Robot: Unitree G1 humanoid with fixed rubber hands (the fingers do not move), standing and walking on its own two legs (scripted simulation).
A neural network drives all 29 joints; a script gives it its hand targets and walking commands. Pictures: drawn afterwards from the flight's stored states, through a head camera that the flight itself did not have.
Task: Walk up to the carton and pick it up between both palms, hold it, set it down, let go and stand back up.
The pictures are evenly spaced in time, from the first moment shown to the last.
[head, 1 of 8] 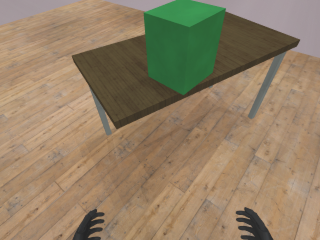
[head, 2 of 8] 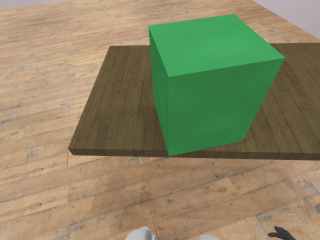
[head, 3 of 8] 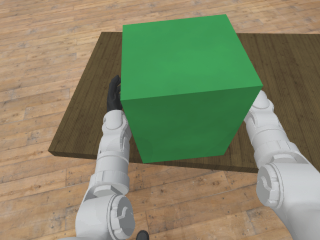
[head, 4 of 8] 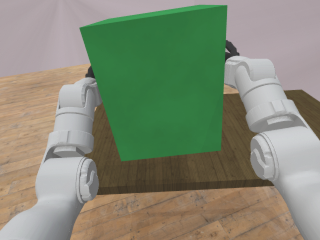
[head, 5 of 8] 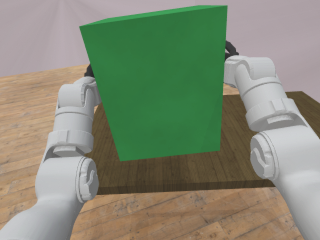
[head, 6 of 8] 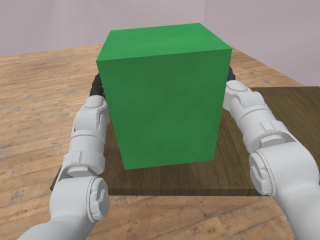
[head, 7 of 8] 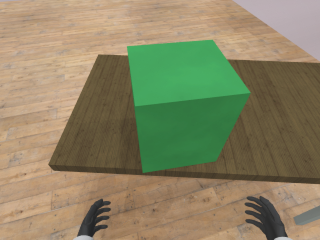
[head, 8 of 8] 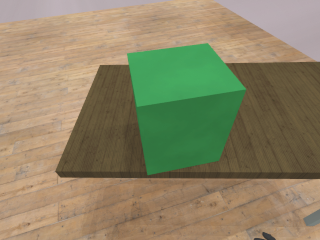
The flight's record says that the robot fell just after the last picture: no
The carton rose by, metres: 0.23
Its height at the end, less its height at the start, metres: +0.00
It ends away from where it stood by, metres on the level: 0.02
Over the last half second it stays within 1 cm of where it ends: yes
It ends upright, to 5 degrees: yes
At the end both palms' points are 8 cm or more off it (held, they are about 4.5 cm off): yes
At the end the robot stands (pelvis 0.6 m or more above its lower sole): yes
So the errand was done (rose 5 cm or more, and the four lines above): yes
